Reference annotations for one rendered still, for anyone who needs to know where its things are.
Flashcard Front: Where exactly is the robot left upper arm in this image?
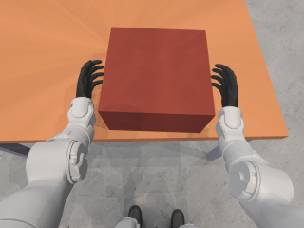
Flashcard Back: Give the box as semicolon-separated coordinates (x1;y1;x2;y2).
0;140;88;228

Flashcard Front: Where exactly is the robot left hand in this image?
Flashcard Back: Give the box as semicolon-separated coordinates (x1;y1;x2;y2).
76;60;104;99

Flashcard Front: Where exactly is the left robot foot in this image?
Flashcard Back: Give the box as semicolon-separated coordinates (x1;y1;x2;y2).
128;205;143;228

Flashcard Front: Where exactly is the robot foot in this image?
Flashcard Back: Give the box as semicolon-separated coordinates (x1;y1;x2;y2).
128;205;143;228
171;209;185;228

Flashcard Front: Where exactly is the carton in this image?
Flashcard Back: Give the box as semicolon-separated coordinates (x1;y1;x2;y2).
98;27;216;133

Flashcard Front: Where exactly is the table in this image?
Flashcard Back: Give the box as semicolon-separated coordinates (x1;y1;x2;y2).
0;0;289;161

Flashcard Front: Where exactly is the robot right hand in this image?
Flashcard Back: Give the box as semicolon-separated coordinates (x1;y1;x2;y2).
211;64;238;108

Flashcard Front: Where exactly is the right robot foot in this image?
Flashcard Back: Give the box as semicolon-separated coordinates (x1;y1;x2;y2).
171;209;185;228

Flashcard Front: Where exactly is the robot right upper arm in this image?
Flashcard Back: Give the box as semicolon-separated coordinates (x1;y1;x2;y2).
228;161;304;228

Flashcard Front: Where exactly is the left robot forearm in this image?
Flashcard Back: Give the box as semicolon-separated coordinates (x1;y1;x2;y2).
26;97;97;180

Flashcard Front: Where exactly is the right robot forearm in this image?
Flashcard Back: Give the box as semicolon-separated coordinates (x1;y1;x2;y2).
215;106;294;196

